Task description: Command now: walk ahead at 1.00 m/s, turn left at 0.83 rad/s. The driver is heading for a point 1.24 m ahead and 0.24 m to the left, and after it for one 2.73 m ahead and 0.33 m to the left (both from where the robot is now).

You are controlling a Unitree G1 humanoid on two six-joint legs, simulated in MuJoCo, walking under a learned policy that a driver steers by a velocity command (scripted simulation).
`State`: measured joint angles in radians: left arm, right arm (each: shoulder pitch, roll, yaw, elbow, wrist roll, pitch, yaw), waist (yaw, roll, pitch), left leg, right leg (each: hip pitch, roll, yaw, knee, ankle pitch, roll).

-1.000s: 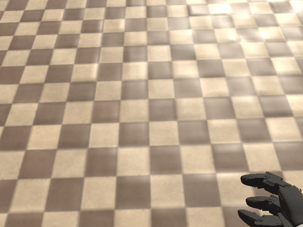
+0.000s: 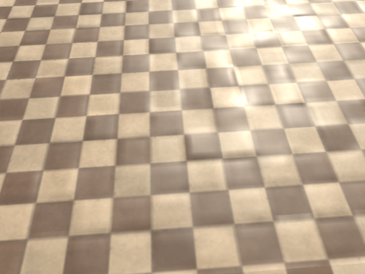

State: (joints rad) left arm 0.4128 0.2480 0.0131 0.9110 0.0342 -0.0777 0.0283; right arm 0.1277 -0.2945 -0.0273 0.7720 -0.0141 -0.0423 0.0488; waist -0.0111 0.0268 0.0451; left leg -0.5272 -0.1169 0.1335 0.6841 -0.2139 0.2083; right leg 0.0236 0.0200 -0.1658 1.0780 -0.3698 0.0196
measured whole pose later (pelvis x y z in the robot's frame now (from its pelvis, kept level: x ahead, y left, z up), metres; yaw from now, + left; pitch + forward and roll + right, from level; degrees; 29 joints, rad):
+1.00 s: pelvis +0.73 +0.10 +0.04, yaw +33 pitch +2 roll +0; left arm 0.14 0.30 0.02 0.77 0.00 -0.04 0.04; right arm 0.15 -0.24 -0.02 0.77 -0.03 -0.04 0.03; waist -0.02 -0.02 0.05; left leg -0.37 -0.10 -0.03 0.43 -0.10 0.09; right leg -0.52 -0.08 0.07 0.93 -0.41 0.08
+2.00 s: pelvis +0.83 +0.10 +0.04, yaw +33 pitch -1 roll +0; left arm 0.24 0.23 0.04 1.03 -0.02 -0.03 0.03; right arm 0.22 -0.21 -0.05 1.06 0.02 -0.02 -0.03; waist 0.00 -0.01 0.00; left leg -0.24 -0.01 -0.04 0.60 -0.43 0.03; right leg -0.21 0.01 0.01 0.53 -0.38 -0.04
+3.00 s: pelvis +1.45 +0.36 +0.02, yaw +1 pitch +3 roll +0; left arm 0.50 0.30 0.08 0.91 0.00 -0.07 0.00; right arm -0.10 -0.24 0.02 0.62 -0.03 -0.09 0.02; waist 0.14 0.01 0.04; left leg -0.61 0.03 -0.04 0.51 -0.01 0.00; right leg 0.16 0.16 0.30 0.35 -0.45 -0.16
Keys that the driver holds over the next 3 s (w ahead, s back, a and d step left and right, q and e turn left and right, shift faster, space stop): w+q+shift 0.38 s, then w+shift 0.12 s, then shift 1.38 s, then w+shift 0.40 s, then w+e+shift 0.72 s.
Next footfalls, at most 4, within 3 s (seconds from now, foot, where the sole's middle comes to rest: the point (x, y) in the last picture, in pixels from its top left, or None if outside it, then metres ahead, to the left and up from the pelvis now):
0.36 right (229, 242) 0.58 -0.13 -0.73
0.76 left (135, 193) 0.79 0.22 -0.73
1.14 right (185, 165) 0.92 0.02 -0.73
2.56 right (134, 110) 1.25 0.27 -0.73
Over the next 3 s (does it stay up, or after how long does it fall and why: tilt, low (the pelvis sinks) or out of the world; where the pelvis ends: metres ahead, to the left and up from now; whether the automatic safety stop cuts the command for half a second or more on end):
stays up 1.45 0.36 0.02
